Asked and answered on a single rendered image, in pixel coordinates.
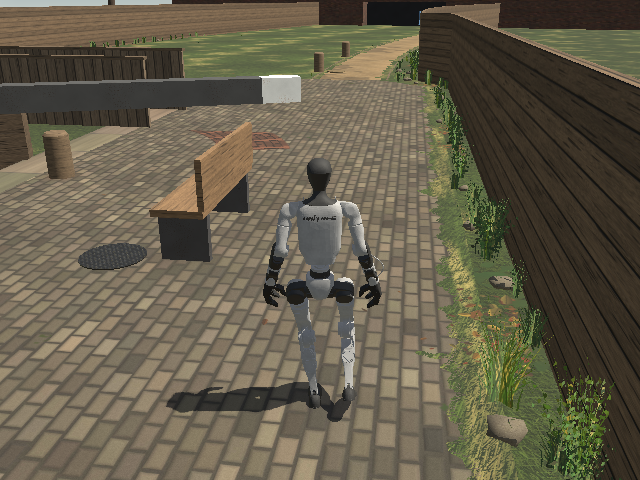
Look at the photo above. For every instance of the robot right forearm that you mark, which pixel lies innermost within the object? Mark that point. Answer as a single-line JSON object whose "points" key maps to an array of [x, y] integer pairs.
{"points": [[368, 267]]}

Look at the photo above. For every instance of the robot head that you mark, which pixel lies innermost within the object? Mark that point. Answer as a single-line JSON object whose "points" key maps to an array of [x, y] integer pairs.
{"points": [[319, 173]]}

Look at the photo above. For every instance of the humanoid robot torso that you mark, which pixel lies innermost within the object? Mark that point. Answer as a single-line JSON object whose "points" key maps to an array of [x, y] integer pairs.
{"points": [[319, 235]]}

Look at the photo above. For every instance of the right robot hand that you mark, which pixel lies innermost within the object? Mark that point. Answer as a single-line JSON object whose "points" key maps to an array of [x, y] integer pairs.
{"points": [[375, 291]]}

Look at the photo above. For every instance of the robot left forearm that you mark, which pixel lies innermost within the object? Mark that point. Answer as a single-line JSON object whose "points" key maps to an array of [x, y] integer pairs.
{"points": [[274, 268]]}

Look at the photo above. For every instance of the left robot hand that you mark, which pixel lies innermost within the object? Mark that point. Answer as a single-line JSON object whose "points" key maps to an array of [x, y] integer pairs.
{"points": [[269, 290]]}

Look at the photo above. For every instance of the left robot upper arm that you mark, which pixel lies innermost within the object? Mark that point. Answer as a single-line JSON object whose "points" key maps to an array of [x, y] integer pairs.
{"points": [[287, 212]]}

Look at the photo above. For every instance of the right robot upper arm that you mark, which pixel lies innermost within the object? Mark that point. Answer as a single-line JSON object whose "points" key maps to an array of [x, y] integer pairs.
{"points": [[351, 211]]}

